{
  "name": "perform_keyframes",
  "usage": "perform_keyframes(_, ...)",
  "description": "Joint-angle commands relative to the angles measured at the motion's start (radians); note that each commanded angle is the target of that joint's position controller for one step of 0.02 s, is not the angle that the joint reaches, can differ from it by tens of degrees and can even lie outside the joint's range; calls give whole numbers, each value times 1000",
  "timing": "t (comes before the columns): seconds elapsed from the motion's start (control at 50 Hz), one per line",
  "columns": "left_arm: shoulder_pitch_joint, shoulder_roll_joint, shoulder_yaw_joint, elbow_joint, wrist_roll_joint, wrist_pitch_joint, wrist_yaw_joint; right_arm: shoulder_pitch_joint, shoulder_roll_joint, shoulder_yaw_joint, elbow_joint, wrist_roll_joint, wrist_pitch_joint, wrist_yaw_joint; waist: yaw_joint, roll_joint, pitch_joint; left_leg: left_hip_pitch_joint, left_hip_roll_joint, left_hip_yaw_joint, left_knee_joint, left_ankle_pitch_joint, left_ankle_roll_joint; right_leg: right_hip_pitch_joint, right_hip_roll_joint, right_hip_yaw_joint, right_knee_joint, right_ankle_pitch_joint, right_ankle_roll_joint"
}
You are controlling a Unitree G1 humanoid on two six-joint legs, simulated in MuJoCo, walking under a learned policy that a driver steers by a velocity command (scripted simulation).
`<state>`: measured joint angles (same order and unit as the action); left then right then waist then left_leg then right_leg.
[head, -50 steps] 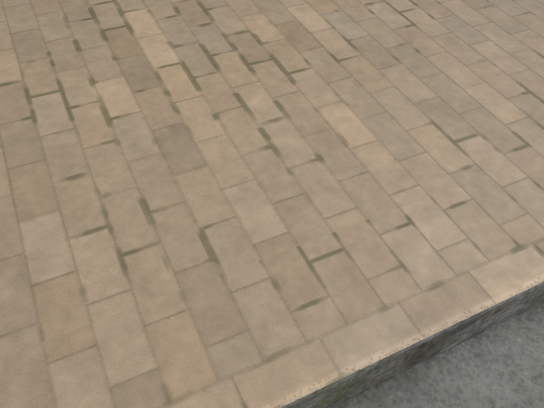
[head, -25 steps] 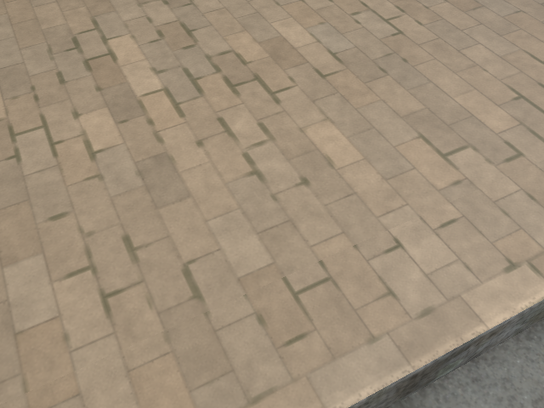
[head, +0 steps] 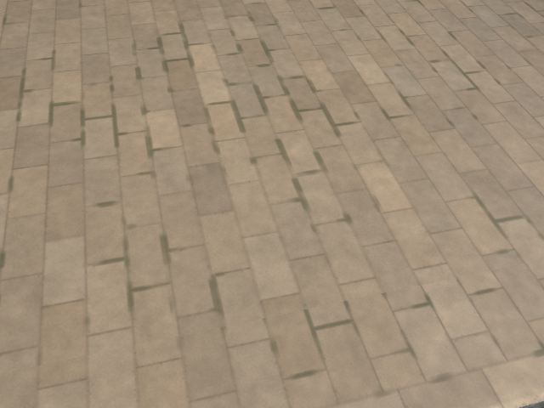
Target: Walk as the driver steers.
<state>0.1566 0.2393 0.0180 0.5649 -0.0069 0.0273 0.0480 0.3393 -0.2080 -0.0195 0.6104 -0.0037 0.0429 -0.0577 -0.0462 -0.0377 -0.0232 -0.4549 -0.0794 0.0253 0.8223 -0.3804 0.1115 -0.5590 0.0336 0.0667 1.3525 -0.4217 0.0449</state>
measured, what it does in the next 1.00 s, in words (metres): walks ahead, turning left: right foot, then left foot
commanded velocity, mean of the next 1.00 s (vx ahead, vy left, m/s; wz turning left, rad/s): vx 0.07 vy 0.00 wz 0.46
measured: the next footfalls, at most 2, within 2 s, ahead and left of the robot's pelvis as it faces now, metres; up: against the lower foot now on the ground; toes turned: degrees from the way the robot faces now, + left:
right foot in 0.36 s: +0.15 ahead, -0.18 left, +0.00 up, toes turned +16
left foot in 0.84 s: +0.08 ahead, +0.04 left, +0.00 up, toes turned +29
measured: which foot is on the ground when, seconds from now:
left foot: down 0.00-0.34, up 0.36-0.82, down 0.84-1.00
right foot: up 0.00-0.34, down 0.36-0.84, up 0.86-1.00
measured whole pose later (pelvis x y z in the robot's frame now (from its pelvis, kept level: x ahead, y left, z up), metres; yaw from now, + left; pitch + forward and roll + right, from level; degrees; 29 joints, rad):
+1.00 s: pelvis +0.10 -0.03 +0.04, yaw +28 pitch +1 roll -1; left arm 0.29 0.25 0.04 0.71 -0.03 -0.05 -0.02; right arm 0.43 -0.20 -0.02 0.70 -0.01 -0.06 0.01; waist -0.01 -0.04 -0.08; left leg -0.22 -0.04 0.04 0.50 -0.31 0.08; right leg -0.70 -0.03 0.02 1.51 -0.23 -0.03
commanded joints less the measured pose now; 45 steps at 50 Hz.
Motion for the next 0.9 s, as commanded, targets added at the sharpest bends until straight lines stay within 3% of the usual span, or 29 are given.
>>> perform_keyframes(0.02,-17,65,19,-97,8,-14,-12,-118,-113,-26,-116,2,-51,-26,61,76,36,60,255,-616,-404,-270,143,-238,-16,92,179,155,19)
perform_keyframes(0.08,-23,41,7,-105,12,-28,-14,-93,-108,-25,-118,-8,-52,-35,45,98,-8,97,193,-540,-361,-100,147,-233,8,63,194,190,30)
perform_keyframes(0.22,-21,64,11,-133,2,-24,-1,-92,-125,-33,-145,18,-44,-48,34,155,-57,172,217,-643,-301,87,160,-285,-8,110,145,122,67)
perform_keyframes(0.24,-33,35,-6,-149,-6,-23,-4,-116,-124,-26,-167,27,-33,-55,47,170,-65,177,233,-681,-319,123,141,-271,-35,152,3,36,69)
perform_keyframes(0.26,-27,-40,-43,-149,-13,-20,-12,-130,-118,-22,-154,34,5,-50,68,201,-50,193,150,-504,-336,100,86,-203,-20,-2,-369,-177,59)
perform_keyframes(0.28,-63,-41,-44,-138,-21,-29,-22,-99,-139,-41,-145,44,30,-47,22,223,-25,148,108,-455,-352,50,58,-93,2,-84,-572,-211,59)
perform_keyframes(0.3,-36,-5,-21,-98,-34,-32,-31,-78,-164,-56,-133,53,41,-48,9,210,-42,114,97,-454,-325,-22,39,34,18,-127,-727,-55,63)
perform_keyframes(0.32,28,32,6,-42,-27,-35,-36,-99,-174,-58,-141,39,25,-26,21,223,-85,49,127,-448,-317,70,48,236,66,-186,-748,128,48)
perform_keyframes(0.34,103,69,30,-16,-31,-35,-36,-100,-144,-51,-128,35,10,-10,58,236,-98,-11,99,-430,-241,67,21,369,28,-90,-834,213,16)
perform_keyframes(0.36,198,132,49,1,-7,-30,-30,-102,-18,-24,-117,21,-5,11,79,36,-100,-205,-25,-275,65,-157,-58,518,-214,193,-913,208,-72)
perform_keyframes(0.38,129,201,60,-59,46,-35,-11,-136,-14,-24,-152,23,-24,23,40,-185,-51,-376,-84,-252,242,-270,-118,434,-429,601,-1064,241,-220)
perform_keyframes(0.4,78,165,61,-100,49,-44,0,-88,-110,-51,-127,21,-20,19,21,-171,-38,-354,12,-229,417,-221,-173,366,-475,643,-1059,131,-277)
perform_keyframes(0.42,34,88,36,-108,44,-43,9,-105,-148,-60,-102,24,-5,14,27,-105,0,-361,39,-211,521,-144,-199,331,-405,507,-1028,27,-276)
perform_keyframes(0.46,-19,58,24,-107,23,-31,29,-116,-139,-59,-89,18,17,6,18,-99,29,-374,63,-169,626,-46,-220,286,-301,309,-1011,26,-229)
perform_keyframes(0.48,18,63,25,-76,19,-11,47,-146,-103,-45,-104,13,20,-2,27,-122,46,-374,41,-129,668,16,-244,256,-248,209,-1002,45,-248)
perform_keyframes(0.52,73,31,9,-60,28,1,69,-154,-84,-31,-102,6,25,-6,54,-90,19,-382,19,-84,673,102,-256,298,-237,114,-951,162,-269)
perform_keyframes(0.56,115,39,11,-53,29,5,78,-184,-76,-18,-115,3,24,-5,80,-91,-5,-416,28,-71,598,104,-268,376,-268,101,-943,197,-291)
perform_keyframes(0.6,139,61,20,-47,29,10,80,-212,-65,-7,-136,13,19,0,98,-120,-16,-439,52,-70,539,70,-272,433,-320,130,-952,189,-314)
perform_keyframes(0.66,135,89,33,-42,16,8,81,-221,-40,13,-149,3,13,13,101,-115,-34,-369,93,-64,357,45,-248,437,-345,142,-966,162,-313)
perform_keyframes(0.68,117,91,36,-38,10,3,73,-207,-29,20,-122,2,13,24,109,-87,-35,-276,81,4,261,19,-229,380,-315,80,-977,127,-299)
perform_keyframes(0.7,97,131,46,-52,5,-19,55,-195,-35,17,-131,17,2,38,96,-125,-73,-176,119,-24,201,-26,-197,365,-347,118,-1019,51,-295)
perform_keyframes(0.72,91,152,55,-40,-12,-31,42,-184,-46,14,-126,26,-4,48,94,-123,-76,-108,118,-4,130,-79,-174,339,-354,122,-1055,-52,-291)
perform_keyframes(0.76,110,178,62,-5,-29,-43,22,-162,-73,3,-107,35,-12,62,93,-117,-22,10,105,38,12,-67,-116,270,-378,136,-1111,-216,-293)
perform_keyframes(0.8,123,159,54,40,-39,-43,-1,-80,-63,-3,-56,36,-25,71,50,-79,54,179,69,88,-268,16,-39,195,-338,84,-1091,-309,-262)
perform_keyframes(0.82,146,119,41,63,-32,-45,-12,-7,-60,-8,-5,30,-29,72,31,-44,51,309,20,121,-349,29,-26,151,-283,27,-1027,-293,-247)
perform_keyframes(0.84,120,83,28,70,-15,-51,-28,104,-77,-19,29,36,-39,77,-19,7,18,476,67,20,-376,16,-12,56,-225,-47,-856,-227,-211)
perform_keyframes(0.86,38,8,5,35,-3,-67,-47,192,-172,-45,44,15,-49,73,-61,230,6,605,292,-356,-525,-283,84,-208,-81,-192,-491,-104,-102)
perform_keyframes(0.88,-6,60,23,11,-33,-74,-45,227,-234,-65,29,7,-68,68,-87,263,14,527,444,-710,-669,-524,216,-354,-50,-80,-146,-123,-70)
perform_keyframes(0.9,-3,82,34,11,-40,-84,-54,145,-189,-46,11,-4,-101,63,-40,200,73,489,467,-761,-687,-530,238,-453,-82,26,44,-13,-68)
